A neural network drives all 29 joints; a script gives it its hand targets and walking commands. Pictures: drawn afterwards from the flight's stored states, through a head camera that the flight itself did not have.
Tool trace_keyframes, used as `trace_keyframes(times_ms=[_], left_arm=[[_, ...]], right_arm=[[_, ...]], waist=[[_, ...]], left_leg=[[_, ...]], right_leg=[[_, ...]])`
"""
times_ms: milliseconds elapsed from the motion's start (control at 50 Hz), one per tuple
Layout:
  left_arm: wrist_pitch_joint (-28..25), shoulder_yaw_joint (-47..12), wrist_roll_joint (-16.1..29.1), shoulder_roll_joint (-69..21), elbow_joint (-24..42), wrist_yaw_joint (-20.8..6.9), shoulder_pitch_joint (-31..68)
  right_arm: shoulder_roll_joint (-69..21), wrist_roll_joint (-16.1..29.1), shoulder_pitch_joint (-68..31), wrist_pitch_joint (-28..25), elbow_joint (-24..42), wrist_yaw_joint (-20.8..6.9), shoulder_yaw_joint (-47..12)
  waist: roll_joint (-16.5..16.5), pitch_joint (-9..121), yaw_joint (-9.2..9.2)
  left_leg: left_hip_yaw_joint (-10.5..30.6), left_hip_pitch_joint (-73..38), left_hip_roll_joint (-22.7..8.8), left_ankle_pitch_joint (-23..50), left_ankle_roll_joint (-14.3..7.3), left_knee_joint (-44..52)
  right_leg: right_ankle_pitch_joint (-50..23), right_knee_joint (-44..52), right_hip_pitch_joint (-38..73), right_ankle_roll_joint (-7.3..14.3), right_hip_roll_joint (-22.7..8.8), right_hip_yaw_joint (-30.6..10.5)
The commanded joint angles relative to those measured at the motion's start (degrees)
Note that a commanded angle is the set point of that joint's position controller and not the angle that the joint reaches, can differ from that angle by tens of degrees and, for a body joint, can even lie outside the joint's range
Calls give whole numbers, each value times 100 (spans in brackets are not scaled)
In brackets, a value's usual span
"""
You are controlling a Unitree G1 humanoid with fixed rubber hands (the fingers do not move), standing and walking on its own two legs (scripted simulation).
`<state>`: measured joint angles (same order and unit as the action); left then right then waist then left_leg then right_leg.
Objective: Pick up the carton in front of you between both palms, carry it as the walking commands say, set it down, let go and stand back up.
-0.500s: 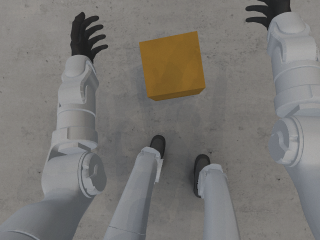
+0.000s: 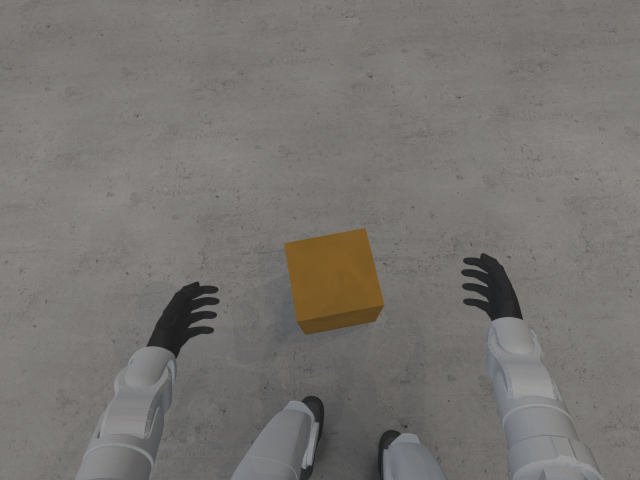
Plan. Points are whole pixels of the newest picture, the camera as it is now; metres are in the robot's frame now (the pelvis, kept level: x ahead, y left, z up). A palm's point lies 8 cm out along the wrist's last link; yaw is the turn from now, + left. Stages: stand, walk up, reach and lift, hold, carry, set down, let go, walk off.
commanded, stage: let go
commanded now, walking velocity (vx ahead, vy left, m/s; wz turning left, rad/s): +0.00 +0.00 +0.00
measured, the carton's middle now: (333, 285) +0.47 +0.07 -0.62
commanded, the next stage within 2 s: stand in 0.88 s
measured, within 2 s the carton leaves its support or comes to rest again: neither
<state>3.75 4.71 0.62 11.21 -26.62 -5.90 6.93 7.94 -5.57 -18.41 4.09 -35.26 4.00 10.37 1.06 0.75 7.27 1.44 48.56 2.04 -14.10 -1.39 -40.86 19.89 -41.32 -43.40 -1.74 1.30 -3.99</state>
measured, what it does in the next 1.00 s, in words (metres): stands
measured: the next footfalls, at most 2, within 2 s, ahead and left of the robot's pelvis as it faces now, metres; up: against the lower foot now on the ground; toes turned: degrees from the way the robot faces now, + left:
none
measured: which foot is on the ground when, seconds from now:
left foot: down 0.00-1.00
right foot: down 0.00-1.00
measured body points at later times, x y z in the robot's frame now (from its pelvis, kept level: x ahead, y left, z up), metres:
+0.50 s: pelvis +0.04 -0.04 +0.04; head +0.07 -0.04 +0.48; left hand +0.21 +0.19 -0.04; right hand +0.22 -0.27 -0.04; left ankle +0.04 +0.10 -0.71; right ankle -0.01 -0.14 -0.71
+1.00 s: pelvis +0.03 -0.01 +0.03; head +0.03 +0.01 +0.48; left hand +0.19 +0.26 -0.06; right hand +0.19 -0.27 -0.05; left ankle +0.04 +0.10 -0.71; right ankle -0.01 -0.14 -0.71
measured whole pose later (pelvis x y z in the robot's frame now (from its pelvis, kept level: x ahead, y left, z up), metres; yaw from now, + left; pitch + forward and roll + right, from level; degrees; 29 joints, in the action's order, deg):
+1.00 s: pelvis +0.03 -0.01 +0.03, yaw +1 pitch -1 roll +0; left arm 5.4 2.7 -2.6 16.6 -30.1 0.6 -12.1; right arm 14.6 -2.9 11.7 2.6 -35.9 0.1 1.8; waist -2.7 -1.0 0.5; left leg 2.3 14.3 2.0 -15.3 -0.7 -30.6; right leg 20.0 -29.4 -8.5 -0.4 0.8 -3.2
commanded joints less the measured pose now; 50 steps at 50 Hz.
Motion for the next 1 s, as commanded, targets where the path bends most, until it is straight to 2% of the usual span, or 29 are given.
trace_keyframes(times_ms=[0, 40, 100, 200, 280, 400, 560, 580, 600, 680, 860, 880, 920, 960, 980], left_arm=[[-208, -117, 93, 384, 788, 109, -528], [-248, -182, 113, 392, 926, 158, -942], [-304, -221, 146, 439, 1046, 189, -1329], [-346, -207, 188, 552, 954, 181, -1667], [-297, -166, 146, 638, 777, 161, -1785], [-139, -49, -10, 709, 622, 179, -2008], [135, 49, -165, 756, 632, 184, -1894], [428, 42, -280, 901, 922, 315, -1741], [499, -47, -237, 891, 837, 367, -1823], [628, -111, -187, 838, 900, 442, -1770], [847, -157, -165, 714, 1111, 529, -1690], [409, 40, -243, 1370, 290, 705, -1437], [77, 13, -352, 1217, 122, 722, -1624], [-99, 13, -360, 1176, -46, 682, -1689], [-166, 17, -355, 1206, -159, 650, -1730]], right_arm=[[538, 83, 248, -259, 535, -67, -2], [590, 125, 635, -336, 595, -114, -55], [631, 166, 1123, -427, 727, -187, -144], [608, 250, 1791, -475, 958, -297, -367], [636, 362, 2290, -407, 1102, -398, -515], [700, 541, 2817, -208, 1392, -587, -709], [814, 633, 2808, 61, 1641, -730, -779], [794, 681, 3076, -100, 1287, -612, -850], [831, 687, 2993, -123, 1401, -559, -822], [869, 699, 2932, -85, 1382, -515, -831], [962, 589, 2943, 93, 1314, -582, -673], [1583, 245, 2930, -64, 496, -388, -560], [1728, 192, 2930, -217, 380, -319, -500], [1721, 217, 2736, -328, 240, -316, -510], [1724, 234, 2642, -364, 167, -328, -516]], waist=[[294, 2599, -108], [301, 2359, -144], [128, 1987, -248], [-305, 1346, -419], [-514, 896, -556], [-394, 412, -616], [-276, -167, -587], [-188, 59, -579], [-372, 32, -664], [-412, -46, -663], [-158, -188, -747], [-990, -255, -691], [-459, -306, -766], [43, -266, -703], [200, -127, -677]], left_leg=[[280, -4202, -197, 2564, 373, 387], [275, -4390, -197, 2799, 377, 514], [227, -4467, -141, 2869, 364, 736], [42, -4357, 23, 2389, 326, 1174], [-59, -4296, 113, 2015, 295, 1445], [-129, -4453, 211, 1758, 242, 1669], [-159, -4709, 199, 1397, 190, 1700], [-202, -4432, 350, 1197, 243, 1520], [-185, -4368, 344, 1067, 208, 1495], [-171, -4297, 320, 1043, 208, 1421], [-76, -4634, 196, 1157, 250, 1505], [251, -3779, -361, 607, 263, 1466], [479, -3462, -438, -382, 169, 1704], [699, -3118, -535, -1025, 70, 1952], [748, -3095, -579, -1038, 14, 2017]], right_leg=[[-358, 747, 29, 198, 317, 445], [-521, 933, 358, 222, 300, 432], [-894, 1197, 1022, 206, 251, 395], [-1634, 1609, 2239, 107, 111, 285], [-2073, 1827, 2839, 41, 44, 184], [-2510, 2053, 3282, -11, -71, 68], [-2131, 2226, 3214, -29, -140, 55], [-2691, 2041, 3483, -12, -195, 79], [-2879, 1929, 3450, -58, -180, 41], [-2662, 1872, 3378, -38, -121, 85], [-1627, 1933, 3181, 150, 39, 284], [-444, 1897, 2838, -12, -214, 75], [318, 1847, 2827, 82, -231, -108], [226, 1606, 3053, 137, -199, -88], [25, 1527, 3183, 153, -204, -76]])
